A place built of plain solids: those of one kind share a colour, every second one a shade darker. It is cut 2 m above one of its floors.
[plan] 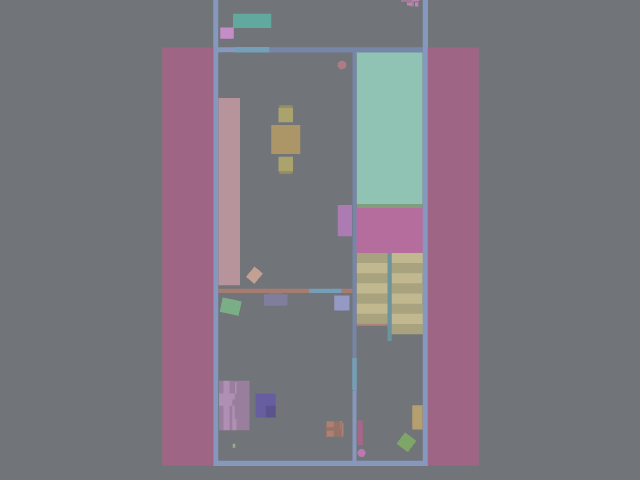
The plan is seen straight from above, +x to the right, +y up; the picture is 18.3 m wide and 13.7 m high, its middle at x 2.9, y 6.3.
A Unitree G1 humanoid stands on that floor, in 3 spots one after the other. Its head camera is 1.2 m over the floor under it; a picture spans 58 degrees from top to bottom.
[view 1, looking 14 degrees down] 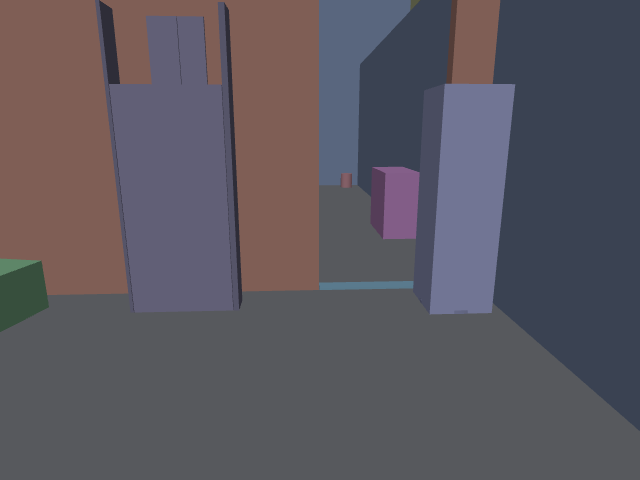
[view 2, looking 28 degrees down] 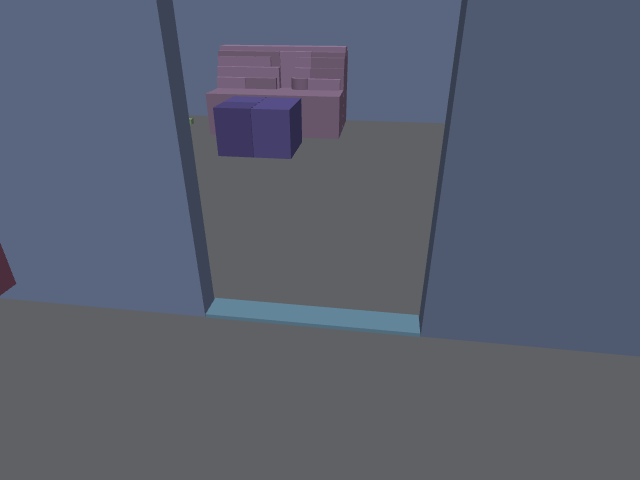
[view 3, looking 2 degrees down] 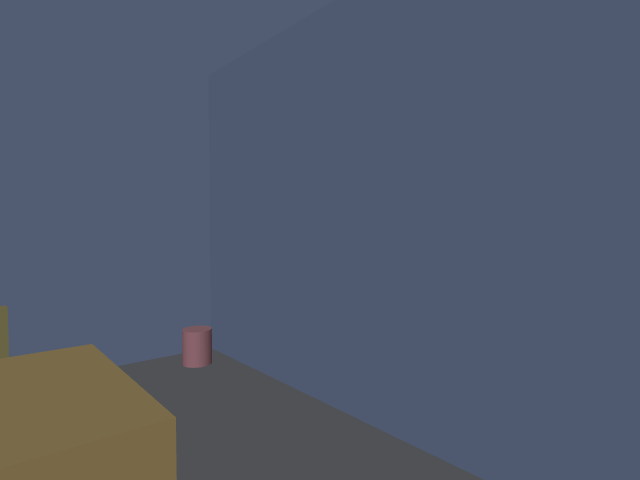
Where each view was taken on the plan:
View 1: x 2.42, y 1.60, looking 87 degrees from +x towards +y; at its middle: ground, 4.96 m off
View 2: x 5.39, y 2.71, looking -172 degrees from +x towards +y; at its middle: ground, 2.56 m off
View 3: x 1.95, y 7.76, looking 50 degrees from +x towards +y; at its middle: wall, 2.92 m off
